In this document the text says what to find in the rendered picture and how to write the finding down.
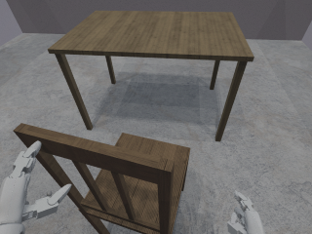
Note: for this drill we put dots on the left robot hand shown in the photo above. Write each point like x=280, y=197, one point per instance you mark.
x=13, y=191

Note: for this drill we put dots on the right robot hand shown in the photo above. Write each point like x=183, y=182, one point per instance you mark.
x=251, y=222

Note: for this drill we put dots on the chair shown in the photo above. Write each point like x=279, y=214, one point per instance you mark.
x=138, y=186

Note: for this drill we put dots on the table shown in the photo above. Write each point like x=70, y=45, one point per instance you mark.
x=160, y=35

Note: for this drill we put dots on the left robot forearm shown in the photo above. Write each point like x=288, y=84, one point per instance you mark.
x=12, y=228

